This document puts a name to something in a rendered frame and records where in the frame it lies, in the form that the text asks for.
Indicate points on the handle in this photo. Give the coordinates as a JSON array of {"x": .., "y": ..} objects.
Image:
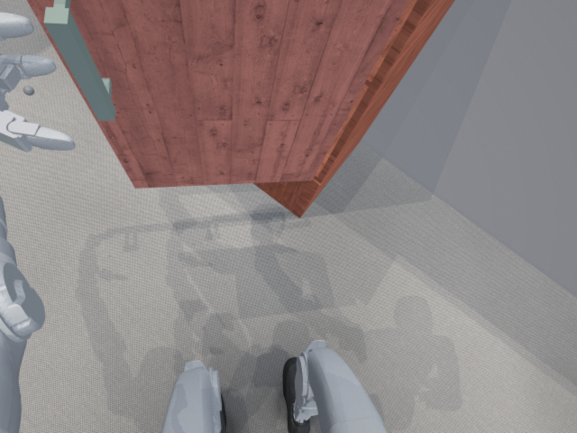
[{"x": 66, "y": 35}]

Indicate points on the cupboard door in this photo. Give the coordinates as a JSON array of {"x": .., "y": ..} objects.
[{"x": 214, "y": 92}]

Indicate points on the robot right shin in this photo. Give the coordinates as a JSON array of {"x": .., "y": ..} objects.
[{"x": 304, "y": 409}]

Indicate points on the robot right thigh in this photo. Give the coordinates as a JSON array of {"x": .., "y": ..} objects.
[{"x": 343, "y": 405}]

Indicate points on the robot left hand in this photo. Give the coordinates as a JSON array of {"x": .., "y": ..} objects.
[{"x": 14, "y": 129}]

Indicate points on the left robot upper arm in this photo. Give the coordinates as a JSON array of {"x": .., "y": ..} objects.
[{"x": 21, "y": 313}]

